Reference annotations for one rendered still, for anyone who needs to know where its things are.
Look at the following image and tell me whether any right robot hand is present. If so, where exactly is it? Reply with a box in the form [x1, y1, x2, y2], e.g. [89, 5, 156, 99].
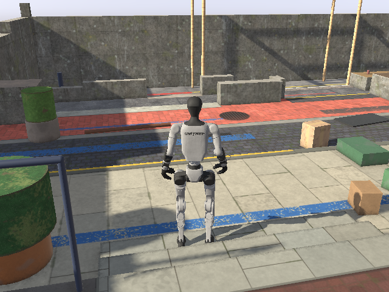
[213, 163, 227, 174]

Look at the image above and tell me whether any robot head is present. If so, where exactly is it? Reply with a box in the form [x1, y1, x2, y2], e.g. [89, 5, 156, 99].
[184, 96, 205, 126]

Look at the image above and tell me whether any left robot hand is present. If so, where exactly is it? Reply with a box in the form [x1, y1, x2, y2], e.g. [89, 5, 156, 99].
[161, 168, 175, 180]

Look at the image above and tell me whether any robot left upper arm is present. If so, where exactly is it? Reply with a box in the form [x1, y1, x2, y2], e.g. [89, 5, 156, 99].
[166, 123, 182, 156]

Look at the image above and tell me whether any robot right upper arm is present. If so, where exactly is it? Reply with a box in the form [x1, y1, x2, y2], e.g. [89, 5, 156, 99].
[207, 123, 223, 156]

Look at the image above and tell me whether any right robot shin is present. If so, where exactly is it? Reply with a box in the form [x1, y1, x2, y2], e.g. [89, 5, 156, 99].
[205, 201, 215, 242]

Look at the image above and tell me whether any right robot forearm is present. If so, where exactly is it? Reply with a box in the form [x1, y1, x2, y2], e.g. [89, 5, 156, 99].
[217, 148, 227, 167]

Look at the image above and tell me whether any left robot forearm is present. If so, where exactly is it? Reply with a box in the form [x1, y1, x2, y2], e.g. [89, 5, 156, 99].
[162, 147, 173, 170]

